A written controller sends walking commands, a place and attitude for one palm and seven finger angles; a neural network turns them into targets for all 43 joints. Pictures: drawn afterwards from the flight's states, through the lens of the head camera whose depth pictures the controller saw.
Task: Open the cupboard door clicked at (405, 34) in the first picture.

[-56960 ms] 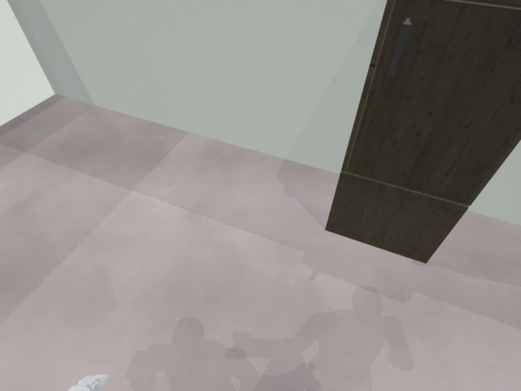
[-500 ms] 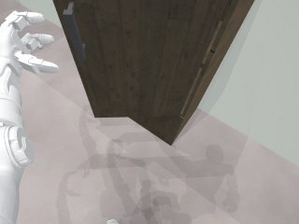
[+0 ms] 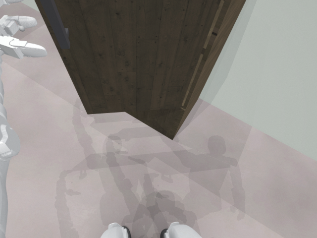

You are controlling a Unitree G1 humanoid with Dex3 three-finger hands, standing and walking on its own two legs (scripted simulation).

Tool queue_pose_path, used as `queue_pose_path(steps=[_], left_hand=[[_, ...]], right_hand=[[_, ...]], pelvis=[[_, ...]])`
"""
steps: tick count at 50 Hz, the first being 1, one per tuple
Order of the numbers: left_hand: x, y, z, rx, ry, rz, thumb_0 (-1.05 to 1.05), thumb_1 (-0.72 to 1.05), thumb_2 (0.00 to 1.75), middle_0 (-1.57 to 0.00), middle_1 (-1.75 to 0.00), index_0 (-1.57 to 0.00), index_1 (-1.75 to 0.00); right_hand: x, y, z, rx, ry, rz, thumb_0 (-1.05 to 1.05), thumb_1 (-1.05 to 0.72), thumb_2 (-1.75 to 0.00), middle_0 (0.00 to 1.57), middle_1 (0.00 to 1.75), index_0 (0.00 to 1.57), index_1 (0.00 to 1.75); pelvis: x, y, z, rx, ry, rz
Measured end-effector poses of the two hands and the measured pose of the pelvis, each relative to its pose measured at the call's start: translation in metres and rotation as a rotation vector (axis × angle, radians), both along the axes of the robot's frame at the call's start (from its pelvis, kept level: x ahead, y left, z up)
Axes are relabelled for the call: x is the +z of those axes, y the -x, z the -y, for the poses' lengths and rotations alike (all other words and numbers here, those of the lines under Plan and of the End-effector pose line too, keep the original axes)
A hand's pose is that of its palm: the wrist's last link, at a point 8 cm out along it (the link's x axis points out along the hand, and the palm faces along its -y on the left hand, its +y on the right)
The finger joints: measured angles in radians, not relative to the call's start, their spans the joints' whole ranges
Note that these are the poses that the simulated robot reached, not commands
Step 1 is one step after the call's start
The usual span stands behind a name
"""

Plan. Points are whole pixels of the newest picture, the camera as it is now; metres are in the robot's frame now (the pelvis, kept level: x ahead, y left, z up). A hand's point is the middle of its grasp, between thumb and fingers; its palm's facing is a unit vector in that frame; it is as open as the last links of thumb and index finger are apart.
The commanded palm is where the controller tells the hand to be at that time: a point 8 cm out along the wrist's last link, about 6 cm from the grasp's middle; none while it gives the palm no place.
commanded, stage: move the hooked fingers beside the handle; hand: left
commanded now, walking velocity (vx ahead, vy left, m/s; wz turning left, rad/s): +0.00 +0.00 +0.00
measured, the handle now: (56, 15) +0.60 +0.15 +0.17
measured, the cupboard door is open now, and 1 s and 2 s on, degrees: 39 39 39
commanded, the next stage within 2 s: slide the fingers in behind the handle in 0.36 s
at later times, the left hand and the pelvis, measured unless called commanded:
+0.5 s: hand (19, 30) +0.54 +0.21 +0.17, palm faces +0.00 -1.00 +0.00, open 14.0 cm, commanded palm +0.53 +0.25 +0.16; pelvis +0.01 +0.00 +0.00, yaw +0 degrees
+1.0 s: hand (47, 30) +0.54 +0.16 +0.17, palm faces -0.02 -1.00 +0.00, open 14.0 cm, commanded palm +0.52 +0.21 +0.16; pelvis +0.01 -0.01 +0.00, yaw +1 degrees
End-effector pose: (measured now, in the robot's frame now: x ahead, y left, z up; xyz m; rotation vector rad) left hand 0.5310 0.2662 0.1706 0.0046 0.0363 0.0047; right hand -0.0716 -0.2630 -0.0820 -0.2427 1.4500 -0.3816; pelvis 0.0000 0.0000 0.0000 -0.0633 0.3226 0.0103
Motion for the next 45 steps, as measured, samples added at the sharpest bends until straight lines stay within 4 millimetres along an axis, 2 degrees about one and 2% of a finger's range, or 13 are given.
queue_pose_path(steps=[4,9,17,25,32,38,45], left_hand=[[0.001,0.0,0.002,-0.02,0.004,0.013,-0.02,-0.5,0.3,-0.3,-1.2,-0.3,-1.2],[-0.001,0.0,0.008,-0.033,0.034,0.018,-0.02,-0.5,0.3,-0.3,-1.2,-0.3,-1.2],[-0.008,0.003,0.006,-0.001,0.019,0.003,-0.02,-0.5,0.3,-0.3,-1.2,-0.3,-1.2],[0.003,0.012,-0.001,-0.007,0.008,0.034,-0.02,-0.5,0.3,-0.3,-1.2,-0.3,-1.2],[-0.003,0.015,0.009,-0.026,0.014,-0.002,-0.02,-0.5,0.3,-0.3,-1.2,-0.3,-1.2],[-0.006,0.012,0.023,-0.027,0.031,0.025,-0.02,-0.5,0.3,-0.3,-1.2,-0.3,-1.2],[-0.006,0.007,0.037,-0.023,0.008,0.01,-0.02,-0.5,0.3,-0.3,-1.2,-0.3,-1.2]], right_hand=[[0.003,0.014,-0.005,-0.017,-0.012,-0.048,0.01,-0.9,-0.89,0.2,0.3,0.2,0.3],[0.005,0.012,-0.006,-0.021,-0.015,-0.044,0.01,-0.9,-0.89,0.2,0.3,0.2,0.3],[0.0,-0.02,0.0,0.011,-0.012,0.041,0.01,-0.9,-0.89,0.2,0.3,0.2,0.3],[-0.005,-0.054,0.005,0.053,-0.019,0.105,0.01,-0.9,-0.89,0.2,0.3,0.2,0.3],[-0.006,-0.071,0.011,0.092,-0.014,0.137,0.01,-0.9,-0.89,0.2,0.3,0.2,0.3],[-0.006,-0.068,0.013,0.092,-0.013,0.141,0.01,-0.9,-0.89,0.2,0.3,0.2,0.3],[-0.009,-0.049,0.011,0.061,-0.031,0.109,0.01,-0.9,-0.89,0.2,0.3,0.2,0.3]], pelvis=[[0.001,-0.003,0.0,-0.002,0.001,0.0],[0.003,-0.007,0.0,-0.003,0.001,0.006],[0.003,-0.009,-0.001,-0.006,-0.001,0.01],[0.004,-0.012,0.002,0.004,-0.004,0.024],[0.004,-0.011,0.003,0.02,-0.004,0.029],[0.003,-0.008,0.005,0.016,-0.007,0.027],[0.002,-0.007,0.007,0.012,-0.008,0.026]])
